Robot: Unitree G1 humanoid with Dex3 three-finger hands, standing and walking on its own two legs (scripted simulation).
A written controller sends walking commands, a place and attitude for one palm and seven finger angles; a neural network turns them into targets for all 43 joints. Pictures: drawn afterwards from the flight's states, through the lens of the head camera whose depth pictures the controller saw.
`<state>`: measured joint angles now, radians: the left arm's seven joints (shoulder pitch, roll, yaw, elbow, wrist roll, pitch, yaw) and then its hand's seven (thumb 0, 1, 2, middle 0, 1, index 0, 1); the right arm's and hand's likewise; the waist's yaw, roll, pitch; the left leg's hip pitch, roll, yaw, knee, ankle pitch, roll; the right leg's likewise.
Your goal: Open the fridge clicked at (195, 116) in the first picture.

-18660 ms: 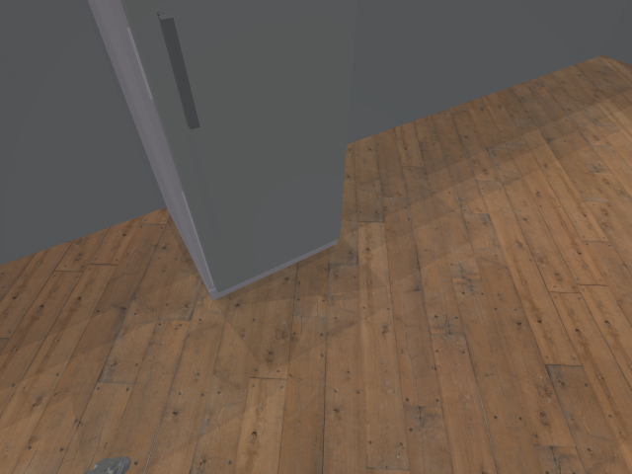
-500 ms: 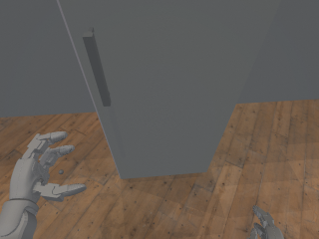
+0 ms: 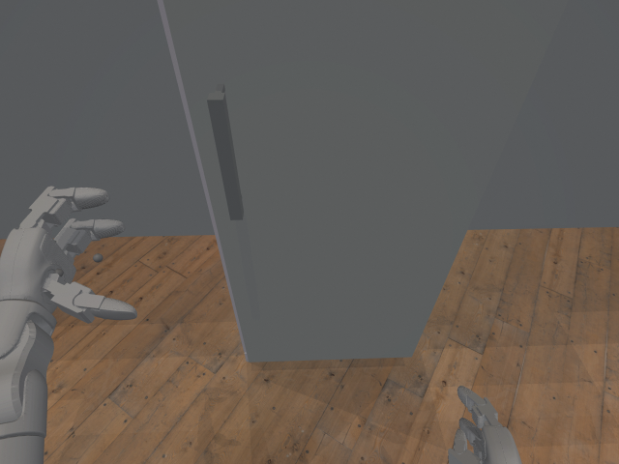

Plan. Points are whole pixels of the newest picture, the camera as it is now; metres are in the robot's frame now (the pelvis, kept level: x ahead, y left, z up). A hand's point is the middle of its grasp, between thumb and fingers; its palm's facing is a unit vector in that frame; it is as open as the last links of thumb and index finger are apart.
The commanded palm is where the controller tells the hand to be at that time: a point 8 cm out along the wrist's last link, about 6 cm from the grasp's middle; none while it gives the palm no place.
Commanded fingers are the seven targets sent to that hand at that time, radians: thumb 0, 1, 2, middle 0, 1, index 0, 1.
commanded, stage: raise the hand to about handle height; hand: left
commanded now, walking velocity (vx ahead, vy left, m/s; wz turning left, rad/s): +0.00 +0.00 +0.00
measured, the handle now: (229, 157) +0.53 +0.20 +0.13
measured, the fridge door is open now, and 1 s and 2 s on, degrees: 0 0 0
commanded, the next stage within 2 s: move the hooked fingers beside the handle in 0.50 s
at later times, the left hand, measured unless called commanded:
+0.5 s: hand (130, 258) +0.29 +0.25 +0.15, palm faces +0.20 -0.98 -0.04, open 14.0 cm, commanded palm +0.25 +0.29 +0.15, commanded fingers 0.00 -0.50 0.30 -0.30 -1.20 -0.30 -1.20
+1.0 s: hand (150, 230) +0.33 +0.25 +0.15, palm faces +0.18 -0.98 -0.01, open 14.0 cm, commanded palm +0.30 +0.29 +0.15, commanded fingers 0.00 -0.50 0.30 -0.30 -1.20 -0.30 -1.20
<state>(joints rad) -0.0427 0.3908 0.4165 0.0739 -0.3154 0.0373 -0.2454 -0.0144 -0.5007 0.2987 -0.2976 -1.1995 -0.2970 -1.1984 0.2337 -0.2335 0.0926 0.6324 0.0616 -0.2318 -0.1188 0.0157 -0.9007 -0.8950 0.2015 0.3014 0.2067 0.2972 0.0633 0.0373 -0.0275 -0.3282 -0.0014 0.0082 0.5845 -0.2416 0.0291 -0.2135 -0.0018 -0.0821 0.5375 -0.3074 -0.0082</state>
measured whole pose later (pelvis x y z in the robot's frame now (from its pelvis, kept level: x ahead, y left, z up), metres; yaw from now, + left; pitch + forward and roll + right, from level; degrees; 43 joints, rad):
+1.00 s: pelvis +0.01 -0.02 +0.00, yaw -1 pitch +1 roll -1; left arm -0.21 0.40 0.41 0.30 -0.30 0.04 -0.27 -0.02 -0.50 0.30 -0.30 -1.20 -0.30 -1.20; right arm 0.24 -0.26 0.05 0.64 0.08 -0.19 -0.12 0.02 -0.90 -0.90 0.20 0.30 0.20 0.30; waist 0.03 0.04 -0.03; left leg -0.33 0.02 0.01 0.57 -0.25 0.00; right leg -0.24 0.02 -0.08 0.55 -0.32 -0.04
